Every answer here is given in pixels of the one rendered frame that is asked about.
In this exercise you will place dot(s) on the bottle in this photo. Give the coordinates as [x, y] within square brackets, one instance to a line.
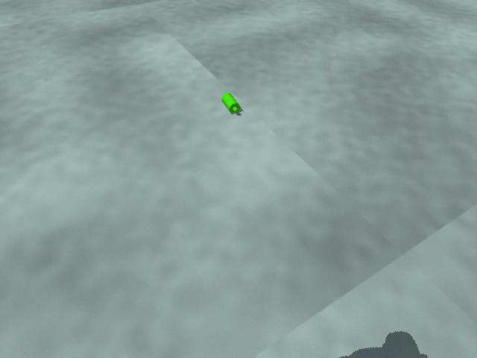
[231, 104]

